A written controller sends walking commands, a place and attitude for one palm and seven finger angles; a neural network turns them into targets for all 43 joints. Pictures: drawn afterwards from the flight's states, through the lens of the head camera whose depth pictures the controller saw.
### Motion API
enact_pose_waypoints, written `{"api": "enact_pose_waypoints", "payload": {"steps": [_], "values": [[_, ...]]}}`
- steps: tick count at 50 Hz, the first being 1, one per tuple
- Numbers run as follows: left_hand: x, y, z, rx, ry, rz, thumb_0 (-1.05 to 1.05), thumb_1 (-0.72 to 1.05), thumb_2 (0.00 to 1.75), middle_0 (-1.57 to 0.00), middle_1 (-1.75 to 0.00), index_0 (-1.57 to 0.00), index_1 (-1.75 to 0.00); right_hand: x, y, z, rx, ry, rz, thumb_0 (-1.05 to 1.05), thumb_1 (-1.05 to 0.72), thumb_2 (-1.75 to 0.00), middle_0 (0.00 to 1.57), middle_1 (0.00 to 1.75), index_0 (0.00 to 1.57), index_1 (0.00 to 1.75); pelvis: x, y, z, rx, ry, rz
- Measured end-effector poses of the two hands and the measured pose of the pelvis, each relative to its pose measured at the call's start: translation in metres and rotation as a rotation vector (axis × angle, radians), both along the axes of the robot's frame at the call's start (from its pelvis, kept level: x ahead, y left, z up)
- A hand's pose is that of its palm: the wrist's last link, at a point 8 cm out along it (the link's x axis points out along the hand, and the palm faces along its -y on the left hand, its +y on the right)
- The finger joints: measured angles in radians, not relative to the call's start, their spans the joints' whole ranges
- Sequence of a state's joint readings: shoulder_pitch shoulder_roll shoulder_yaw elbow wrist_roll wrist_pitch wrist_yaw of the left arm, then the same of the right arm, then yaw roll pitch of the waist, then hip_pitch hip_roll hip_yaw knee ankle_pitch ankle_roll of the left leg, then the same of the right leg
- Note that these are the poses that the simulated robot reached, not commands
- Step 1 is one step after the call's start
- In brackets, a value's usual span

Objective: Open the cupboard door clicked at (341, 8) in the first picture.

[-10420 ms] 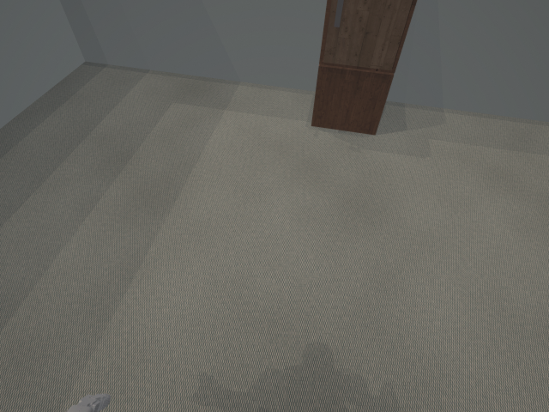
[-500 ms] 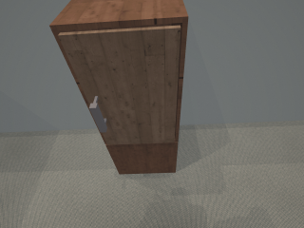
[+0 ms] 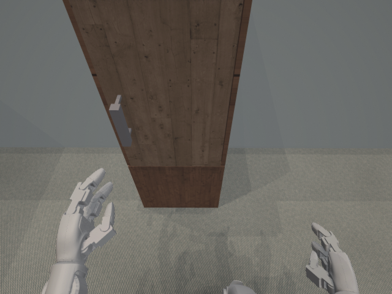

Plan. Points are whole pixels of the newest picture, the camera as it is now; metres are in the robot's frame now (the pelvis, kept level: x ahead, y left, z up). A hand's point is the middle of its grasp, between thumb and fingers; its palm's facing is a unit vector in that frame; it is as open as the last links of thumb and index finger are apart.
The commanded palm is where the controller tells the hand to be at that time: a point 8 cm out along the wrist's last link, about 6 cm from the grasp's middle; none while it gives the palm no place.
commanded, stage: raise the hand with hooked fingers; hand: left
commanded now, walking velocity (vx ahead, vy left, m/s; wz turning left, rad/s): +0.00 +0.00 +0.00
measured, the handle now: (123, 121) +0.57 +0.24 -0.02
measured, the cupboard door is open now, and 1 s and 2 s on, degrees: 0 0 0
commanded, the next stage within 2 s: move the hooked fingers beside the handle in 1.82 s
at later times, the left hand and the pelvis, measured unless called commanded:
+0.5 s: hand (88, 243) +0.22 +0.23 -0.02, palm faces -0.03 -1.00 -0.02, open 10.8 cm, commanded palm +0.19 +0.30 -0.01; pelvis -0.02 +0.04 -0.06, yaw +1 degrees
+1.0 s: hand (68, 223) +0.26 +0.28 -0.01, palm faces +0.05 -1.00 -0.06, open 13.5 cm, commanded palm +0.24 +0.34 +0.00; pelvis +0.01 +0.04 -0.05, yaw +1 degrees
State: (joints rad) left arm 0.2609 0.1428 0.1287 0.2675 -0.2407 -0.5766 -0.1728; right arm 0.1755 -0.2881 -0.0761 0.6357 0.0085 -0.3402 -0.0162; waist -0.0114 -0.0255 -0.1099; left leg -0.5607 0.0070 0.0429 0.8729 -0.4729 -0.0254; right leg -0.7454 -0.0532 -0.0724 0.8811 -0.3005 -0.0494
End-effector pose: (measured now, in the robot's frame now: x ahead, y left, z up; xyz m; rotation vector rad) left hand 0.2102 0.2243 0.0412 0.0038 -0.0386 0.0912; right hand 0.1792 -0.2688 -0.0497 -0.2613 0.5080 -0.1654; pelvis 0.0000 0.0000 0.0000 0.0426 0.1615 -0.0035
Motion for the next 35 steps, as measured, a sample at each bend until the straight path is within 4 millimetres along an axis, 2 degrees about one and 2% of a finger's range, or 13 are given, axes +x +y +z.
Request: {"api": "enact_pose_waypoints", "payload": {"steps": [2,5,8,10,12,14,18,21,25,28,31,35], "values": [[-0.005,0.0,-0.01,0.003,-0.074,-0.069,0.01,0.73,0.82,-0.21,-0.42,-0.21,-0.42,0.022,-0.001,0.007,-0.027,-0.079,0.033,0.01,-0.91,-0.9,0.2,0.3,0.19,0.3,-0.004,0.002,-0.016,0.002,0.027,-0.005],[-0.023,0.003,-0.043,-0.039,0.015,-0.108,0.01,0.66,0.79,-0.22,-0.46,-0.22,-0.46,0.047,0.008,0.011,-0.049,-0.142,0.064,0.01,-0.91,-0.9,0.2,0.3,0.19,0.3,-0.009,0.006,-0.034,-0.001,0.052,0.002],[-0.046,0.013,-0.072,-0.066,0.149,-0.067,0.01,0.59,0.76,-0.22,-0.5,-0.23,-0.5,0.059,0.027,0.008,-0.053,-0.161,0.097,0.01,-0.91,-0.9,0.2,0.3,0.19,0.3,-0.011,0.011,-0.045,-0.016,0.073,0.013],[-0.059,0.024,-0.079,-0.051,0.182,-0.017,0.01,0.54,0.74,-0.23,-0.53,-0.23,-0.53,0.06,0.043,-0.002,-0.047,-0.142,0.123,0.01,-0.91,-0.9,0.2,0.3,0.19,0.3,-0.012,0.014,-0.05,-0.029,0.085,0.021],[-0.064,0.034,-0.077,-0.017,0.157,0.017,0.01,0.49,0.72,-0.23,-0.56,-0.23,-0.56,0.056,0.061,-0.017,-0.035,-0.097,0.155,0.01,-0.91,-0.9,0.2,0.3,0.19,0.3,-0.013,0.017,-0.056,-0.044,0.098,0.031],[-0.06,0.043,-0.07,0.016,0.102,0.023,0.02,0.44,0.7,-0.23,-0.59,-0.23,-0.59,0.047,0.078,-0.036,-0.015,-0.036,0.184,0.01,-0.91,-0.9,0.2,0.3,0.19,0.3,-0.015,0.021,-0.06,-0.061,0.108,0.043],[-0.036,0.052,-0.06,0.051,0.034,-0.052,0.01,0.35,0.66,-0.24,-0.65,-0.24,-0.65,0.019,0.105,-0.074,0.045,0.103,0.202,0.01,-0.91,-0.9,0.2,0.3,0.2,0.3,-0.018,0.029,-0.066,-0.081,0.127,0.052],[-0.018,0.056,-0.062,0.038,0.079,-0.113,0.01,0.28,0.63,-0.24,-0.7,-0.24,-0.7,-0.007,0.114,-0.09,0.09,0.19,0.163,0.01,-0.91,-0.9,0.21,0.31,0.2,0.3,-0.019,0.035,-0.065,-0.085,0.135,0.047],[-0.005,0.064,-0.062,0.014,0.156,-0.118,0.01,0.19,0.59,-0.25,-0.76,-0.25,-0.76,-0.033,0.113,-0.092,0.11,0.255,0.087,0.02,-0.9,-0.9,0.21,0.31,0.2,0.3,-0.015,0.043,-0.058,-0.08,0.141,0.034],[-0.003,0.073,-0.059,0.021,0.159,-0.079,0.01,0.12,0.56,-0.26,-0.8,-0.26,-0.8,-0.043,0.103,-0.087,0.086,0.273,0.05,0.02,-0.9,-0.9,0.21,0.31,0.2,0.3,-0.012,0.046,-0.053,-0.077,0.147,0.028],[-0.003,0.082,-0.056,0.038,0.136,-0.047,0.01,0.05,0.53,-0.26,-0.85,-0.26,-0.85,-0.044,0.09,-0.082,0.041,0.277,0.037,0.02,-0.9,-0.9,0.21,0.31,0.2,0.3,-0.009,0.049,-0.053,-0.078,0.153,0.029],[0.002,0.091,-0.058,0.05,0.119,-0.046,0.01,-0.05,0.49,-0.27,-0.91,-0.27,-0.91,-0.033,0.074,-0.074,-0.019,0.262,0.034,0.02,-0.9,-0.9,0.21,0.31,0.2,0.3,-0.005,0.05,-0.054,-0.082,0.16,0.033]]}}
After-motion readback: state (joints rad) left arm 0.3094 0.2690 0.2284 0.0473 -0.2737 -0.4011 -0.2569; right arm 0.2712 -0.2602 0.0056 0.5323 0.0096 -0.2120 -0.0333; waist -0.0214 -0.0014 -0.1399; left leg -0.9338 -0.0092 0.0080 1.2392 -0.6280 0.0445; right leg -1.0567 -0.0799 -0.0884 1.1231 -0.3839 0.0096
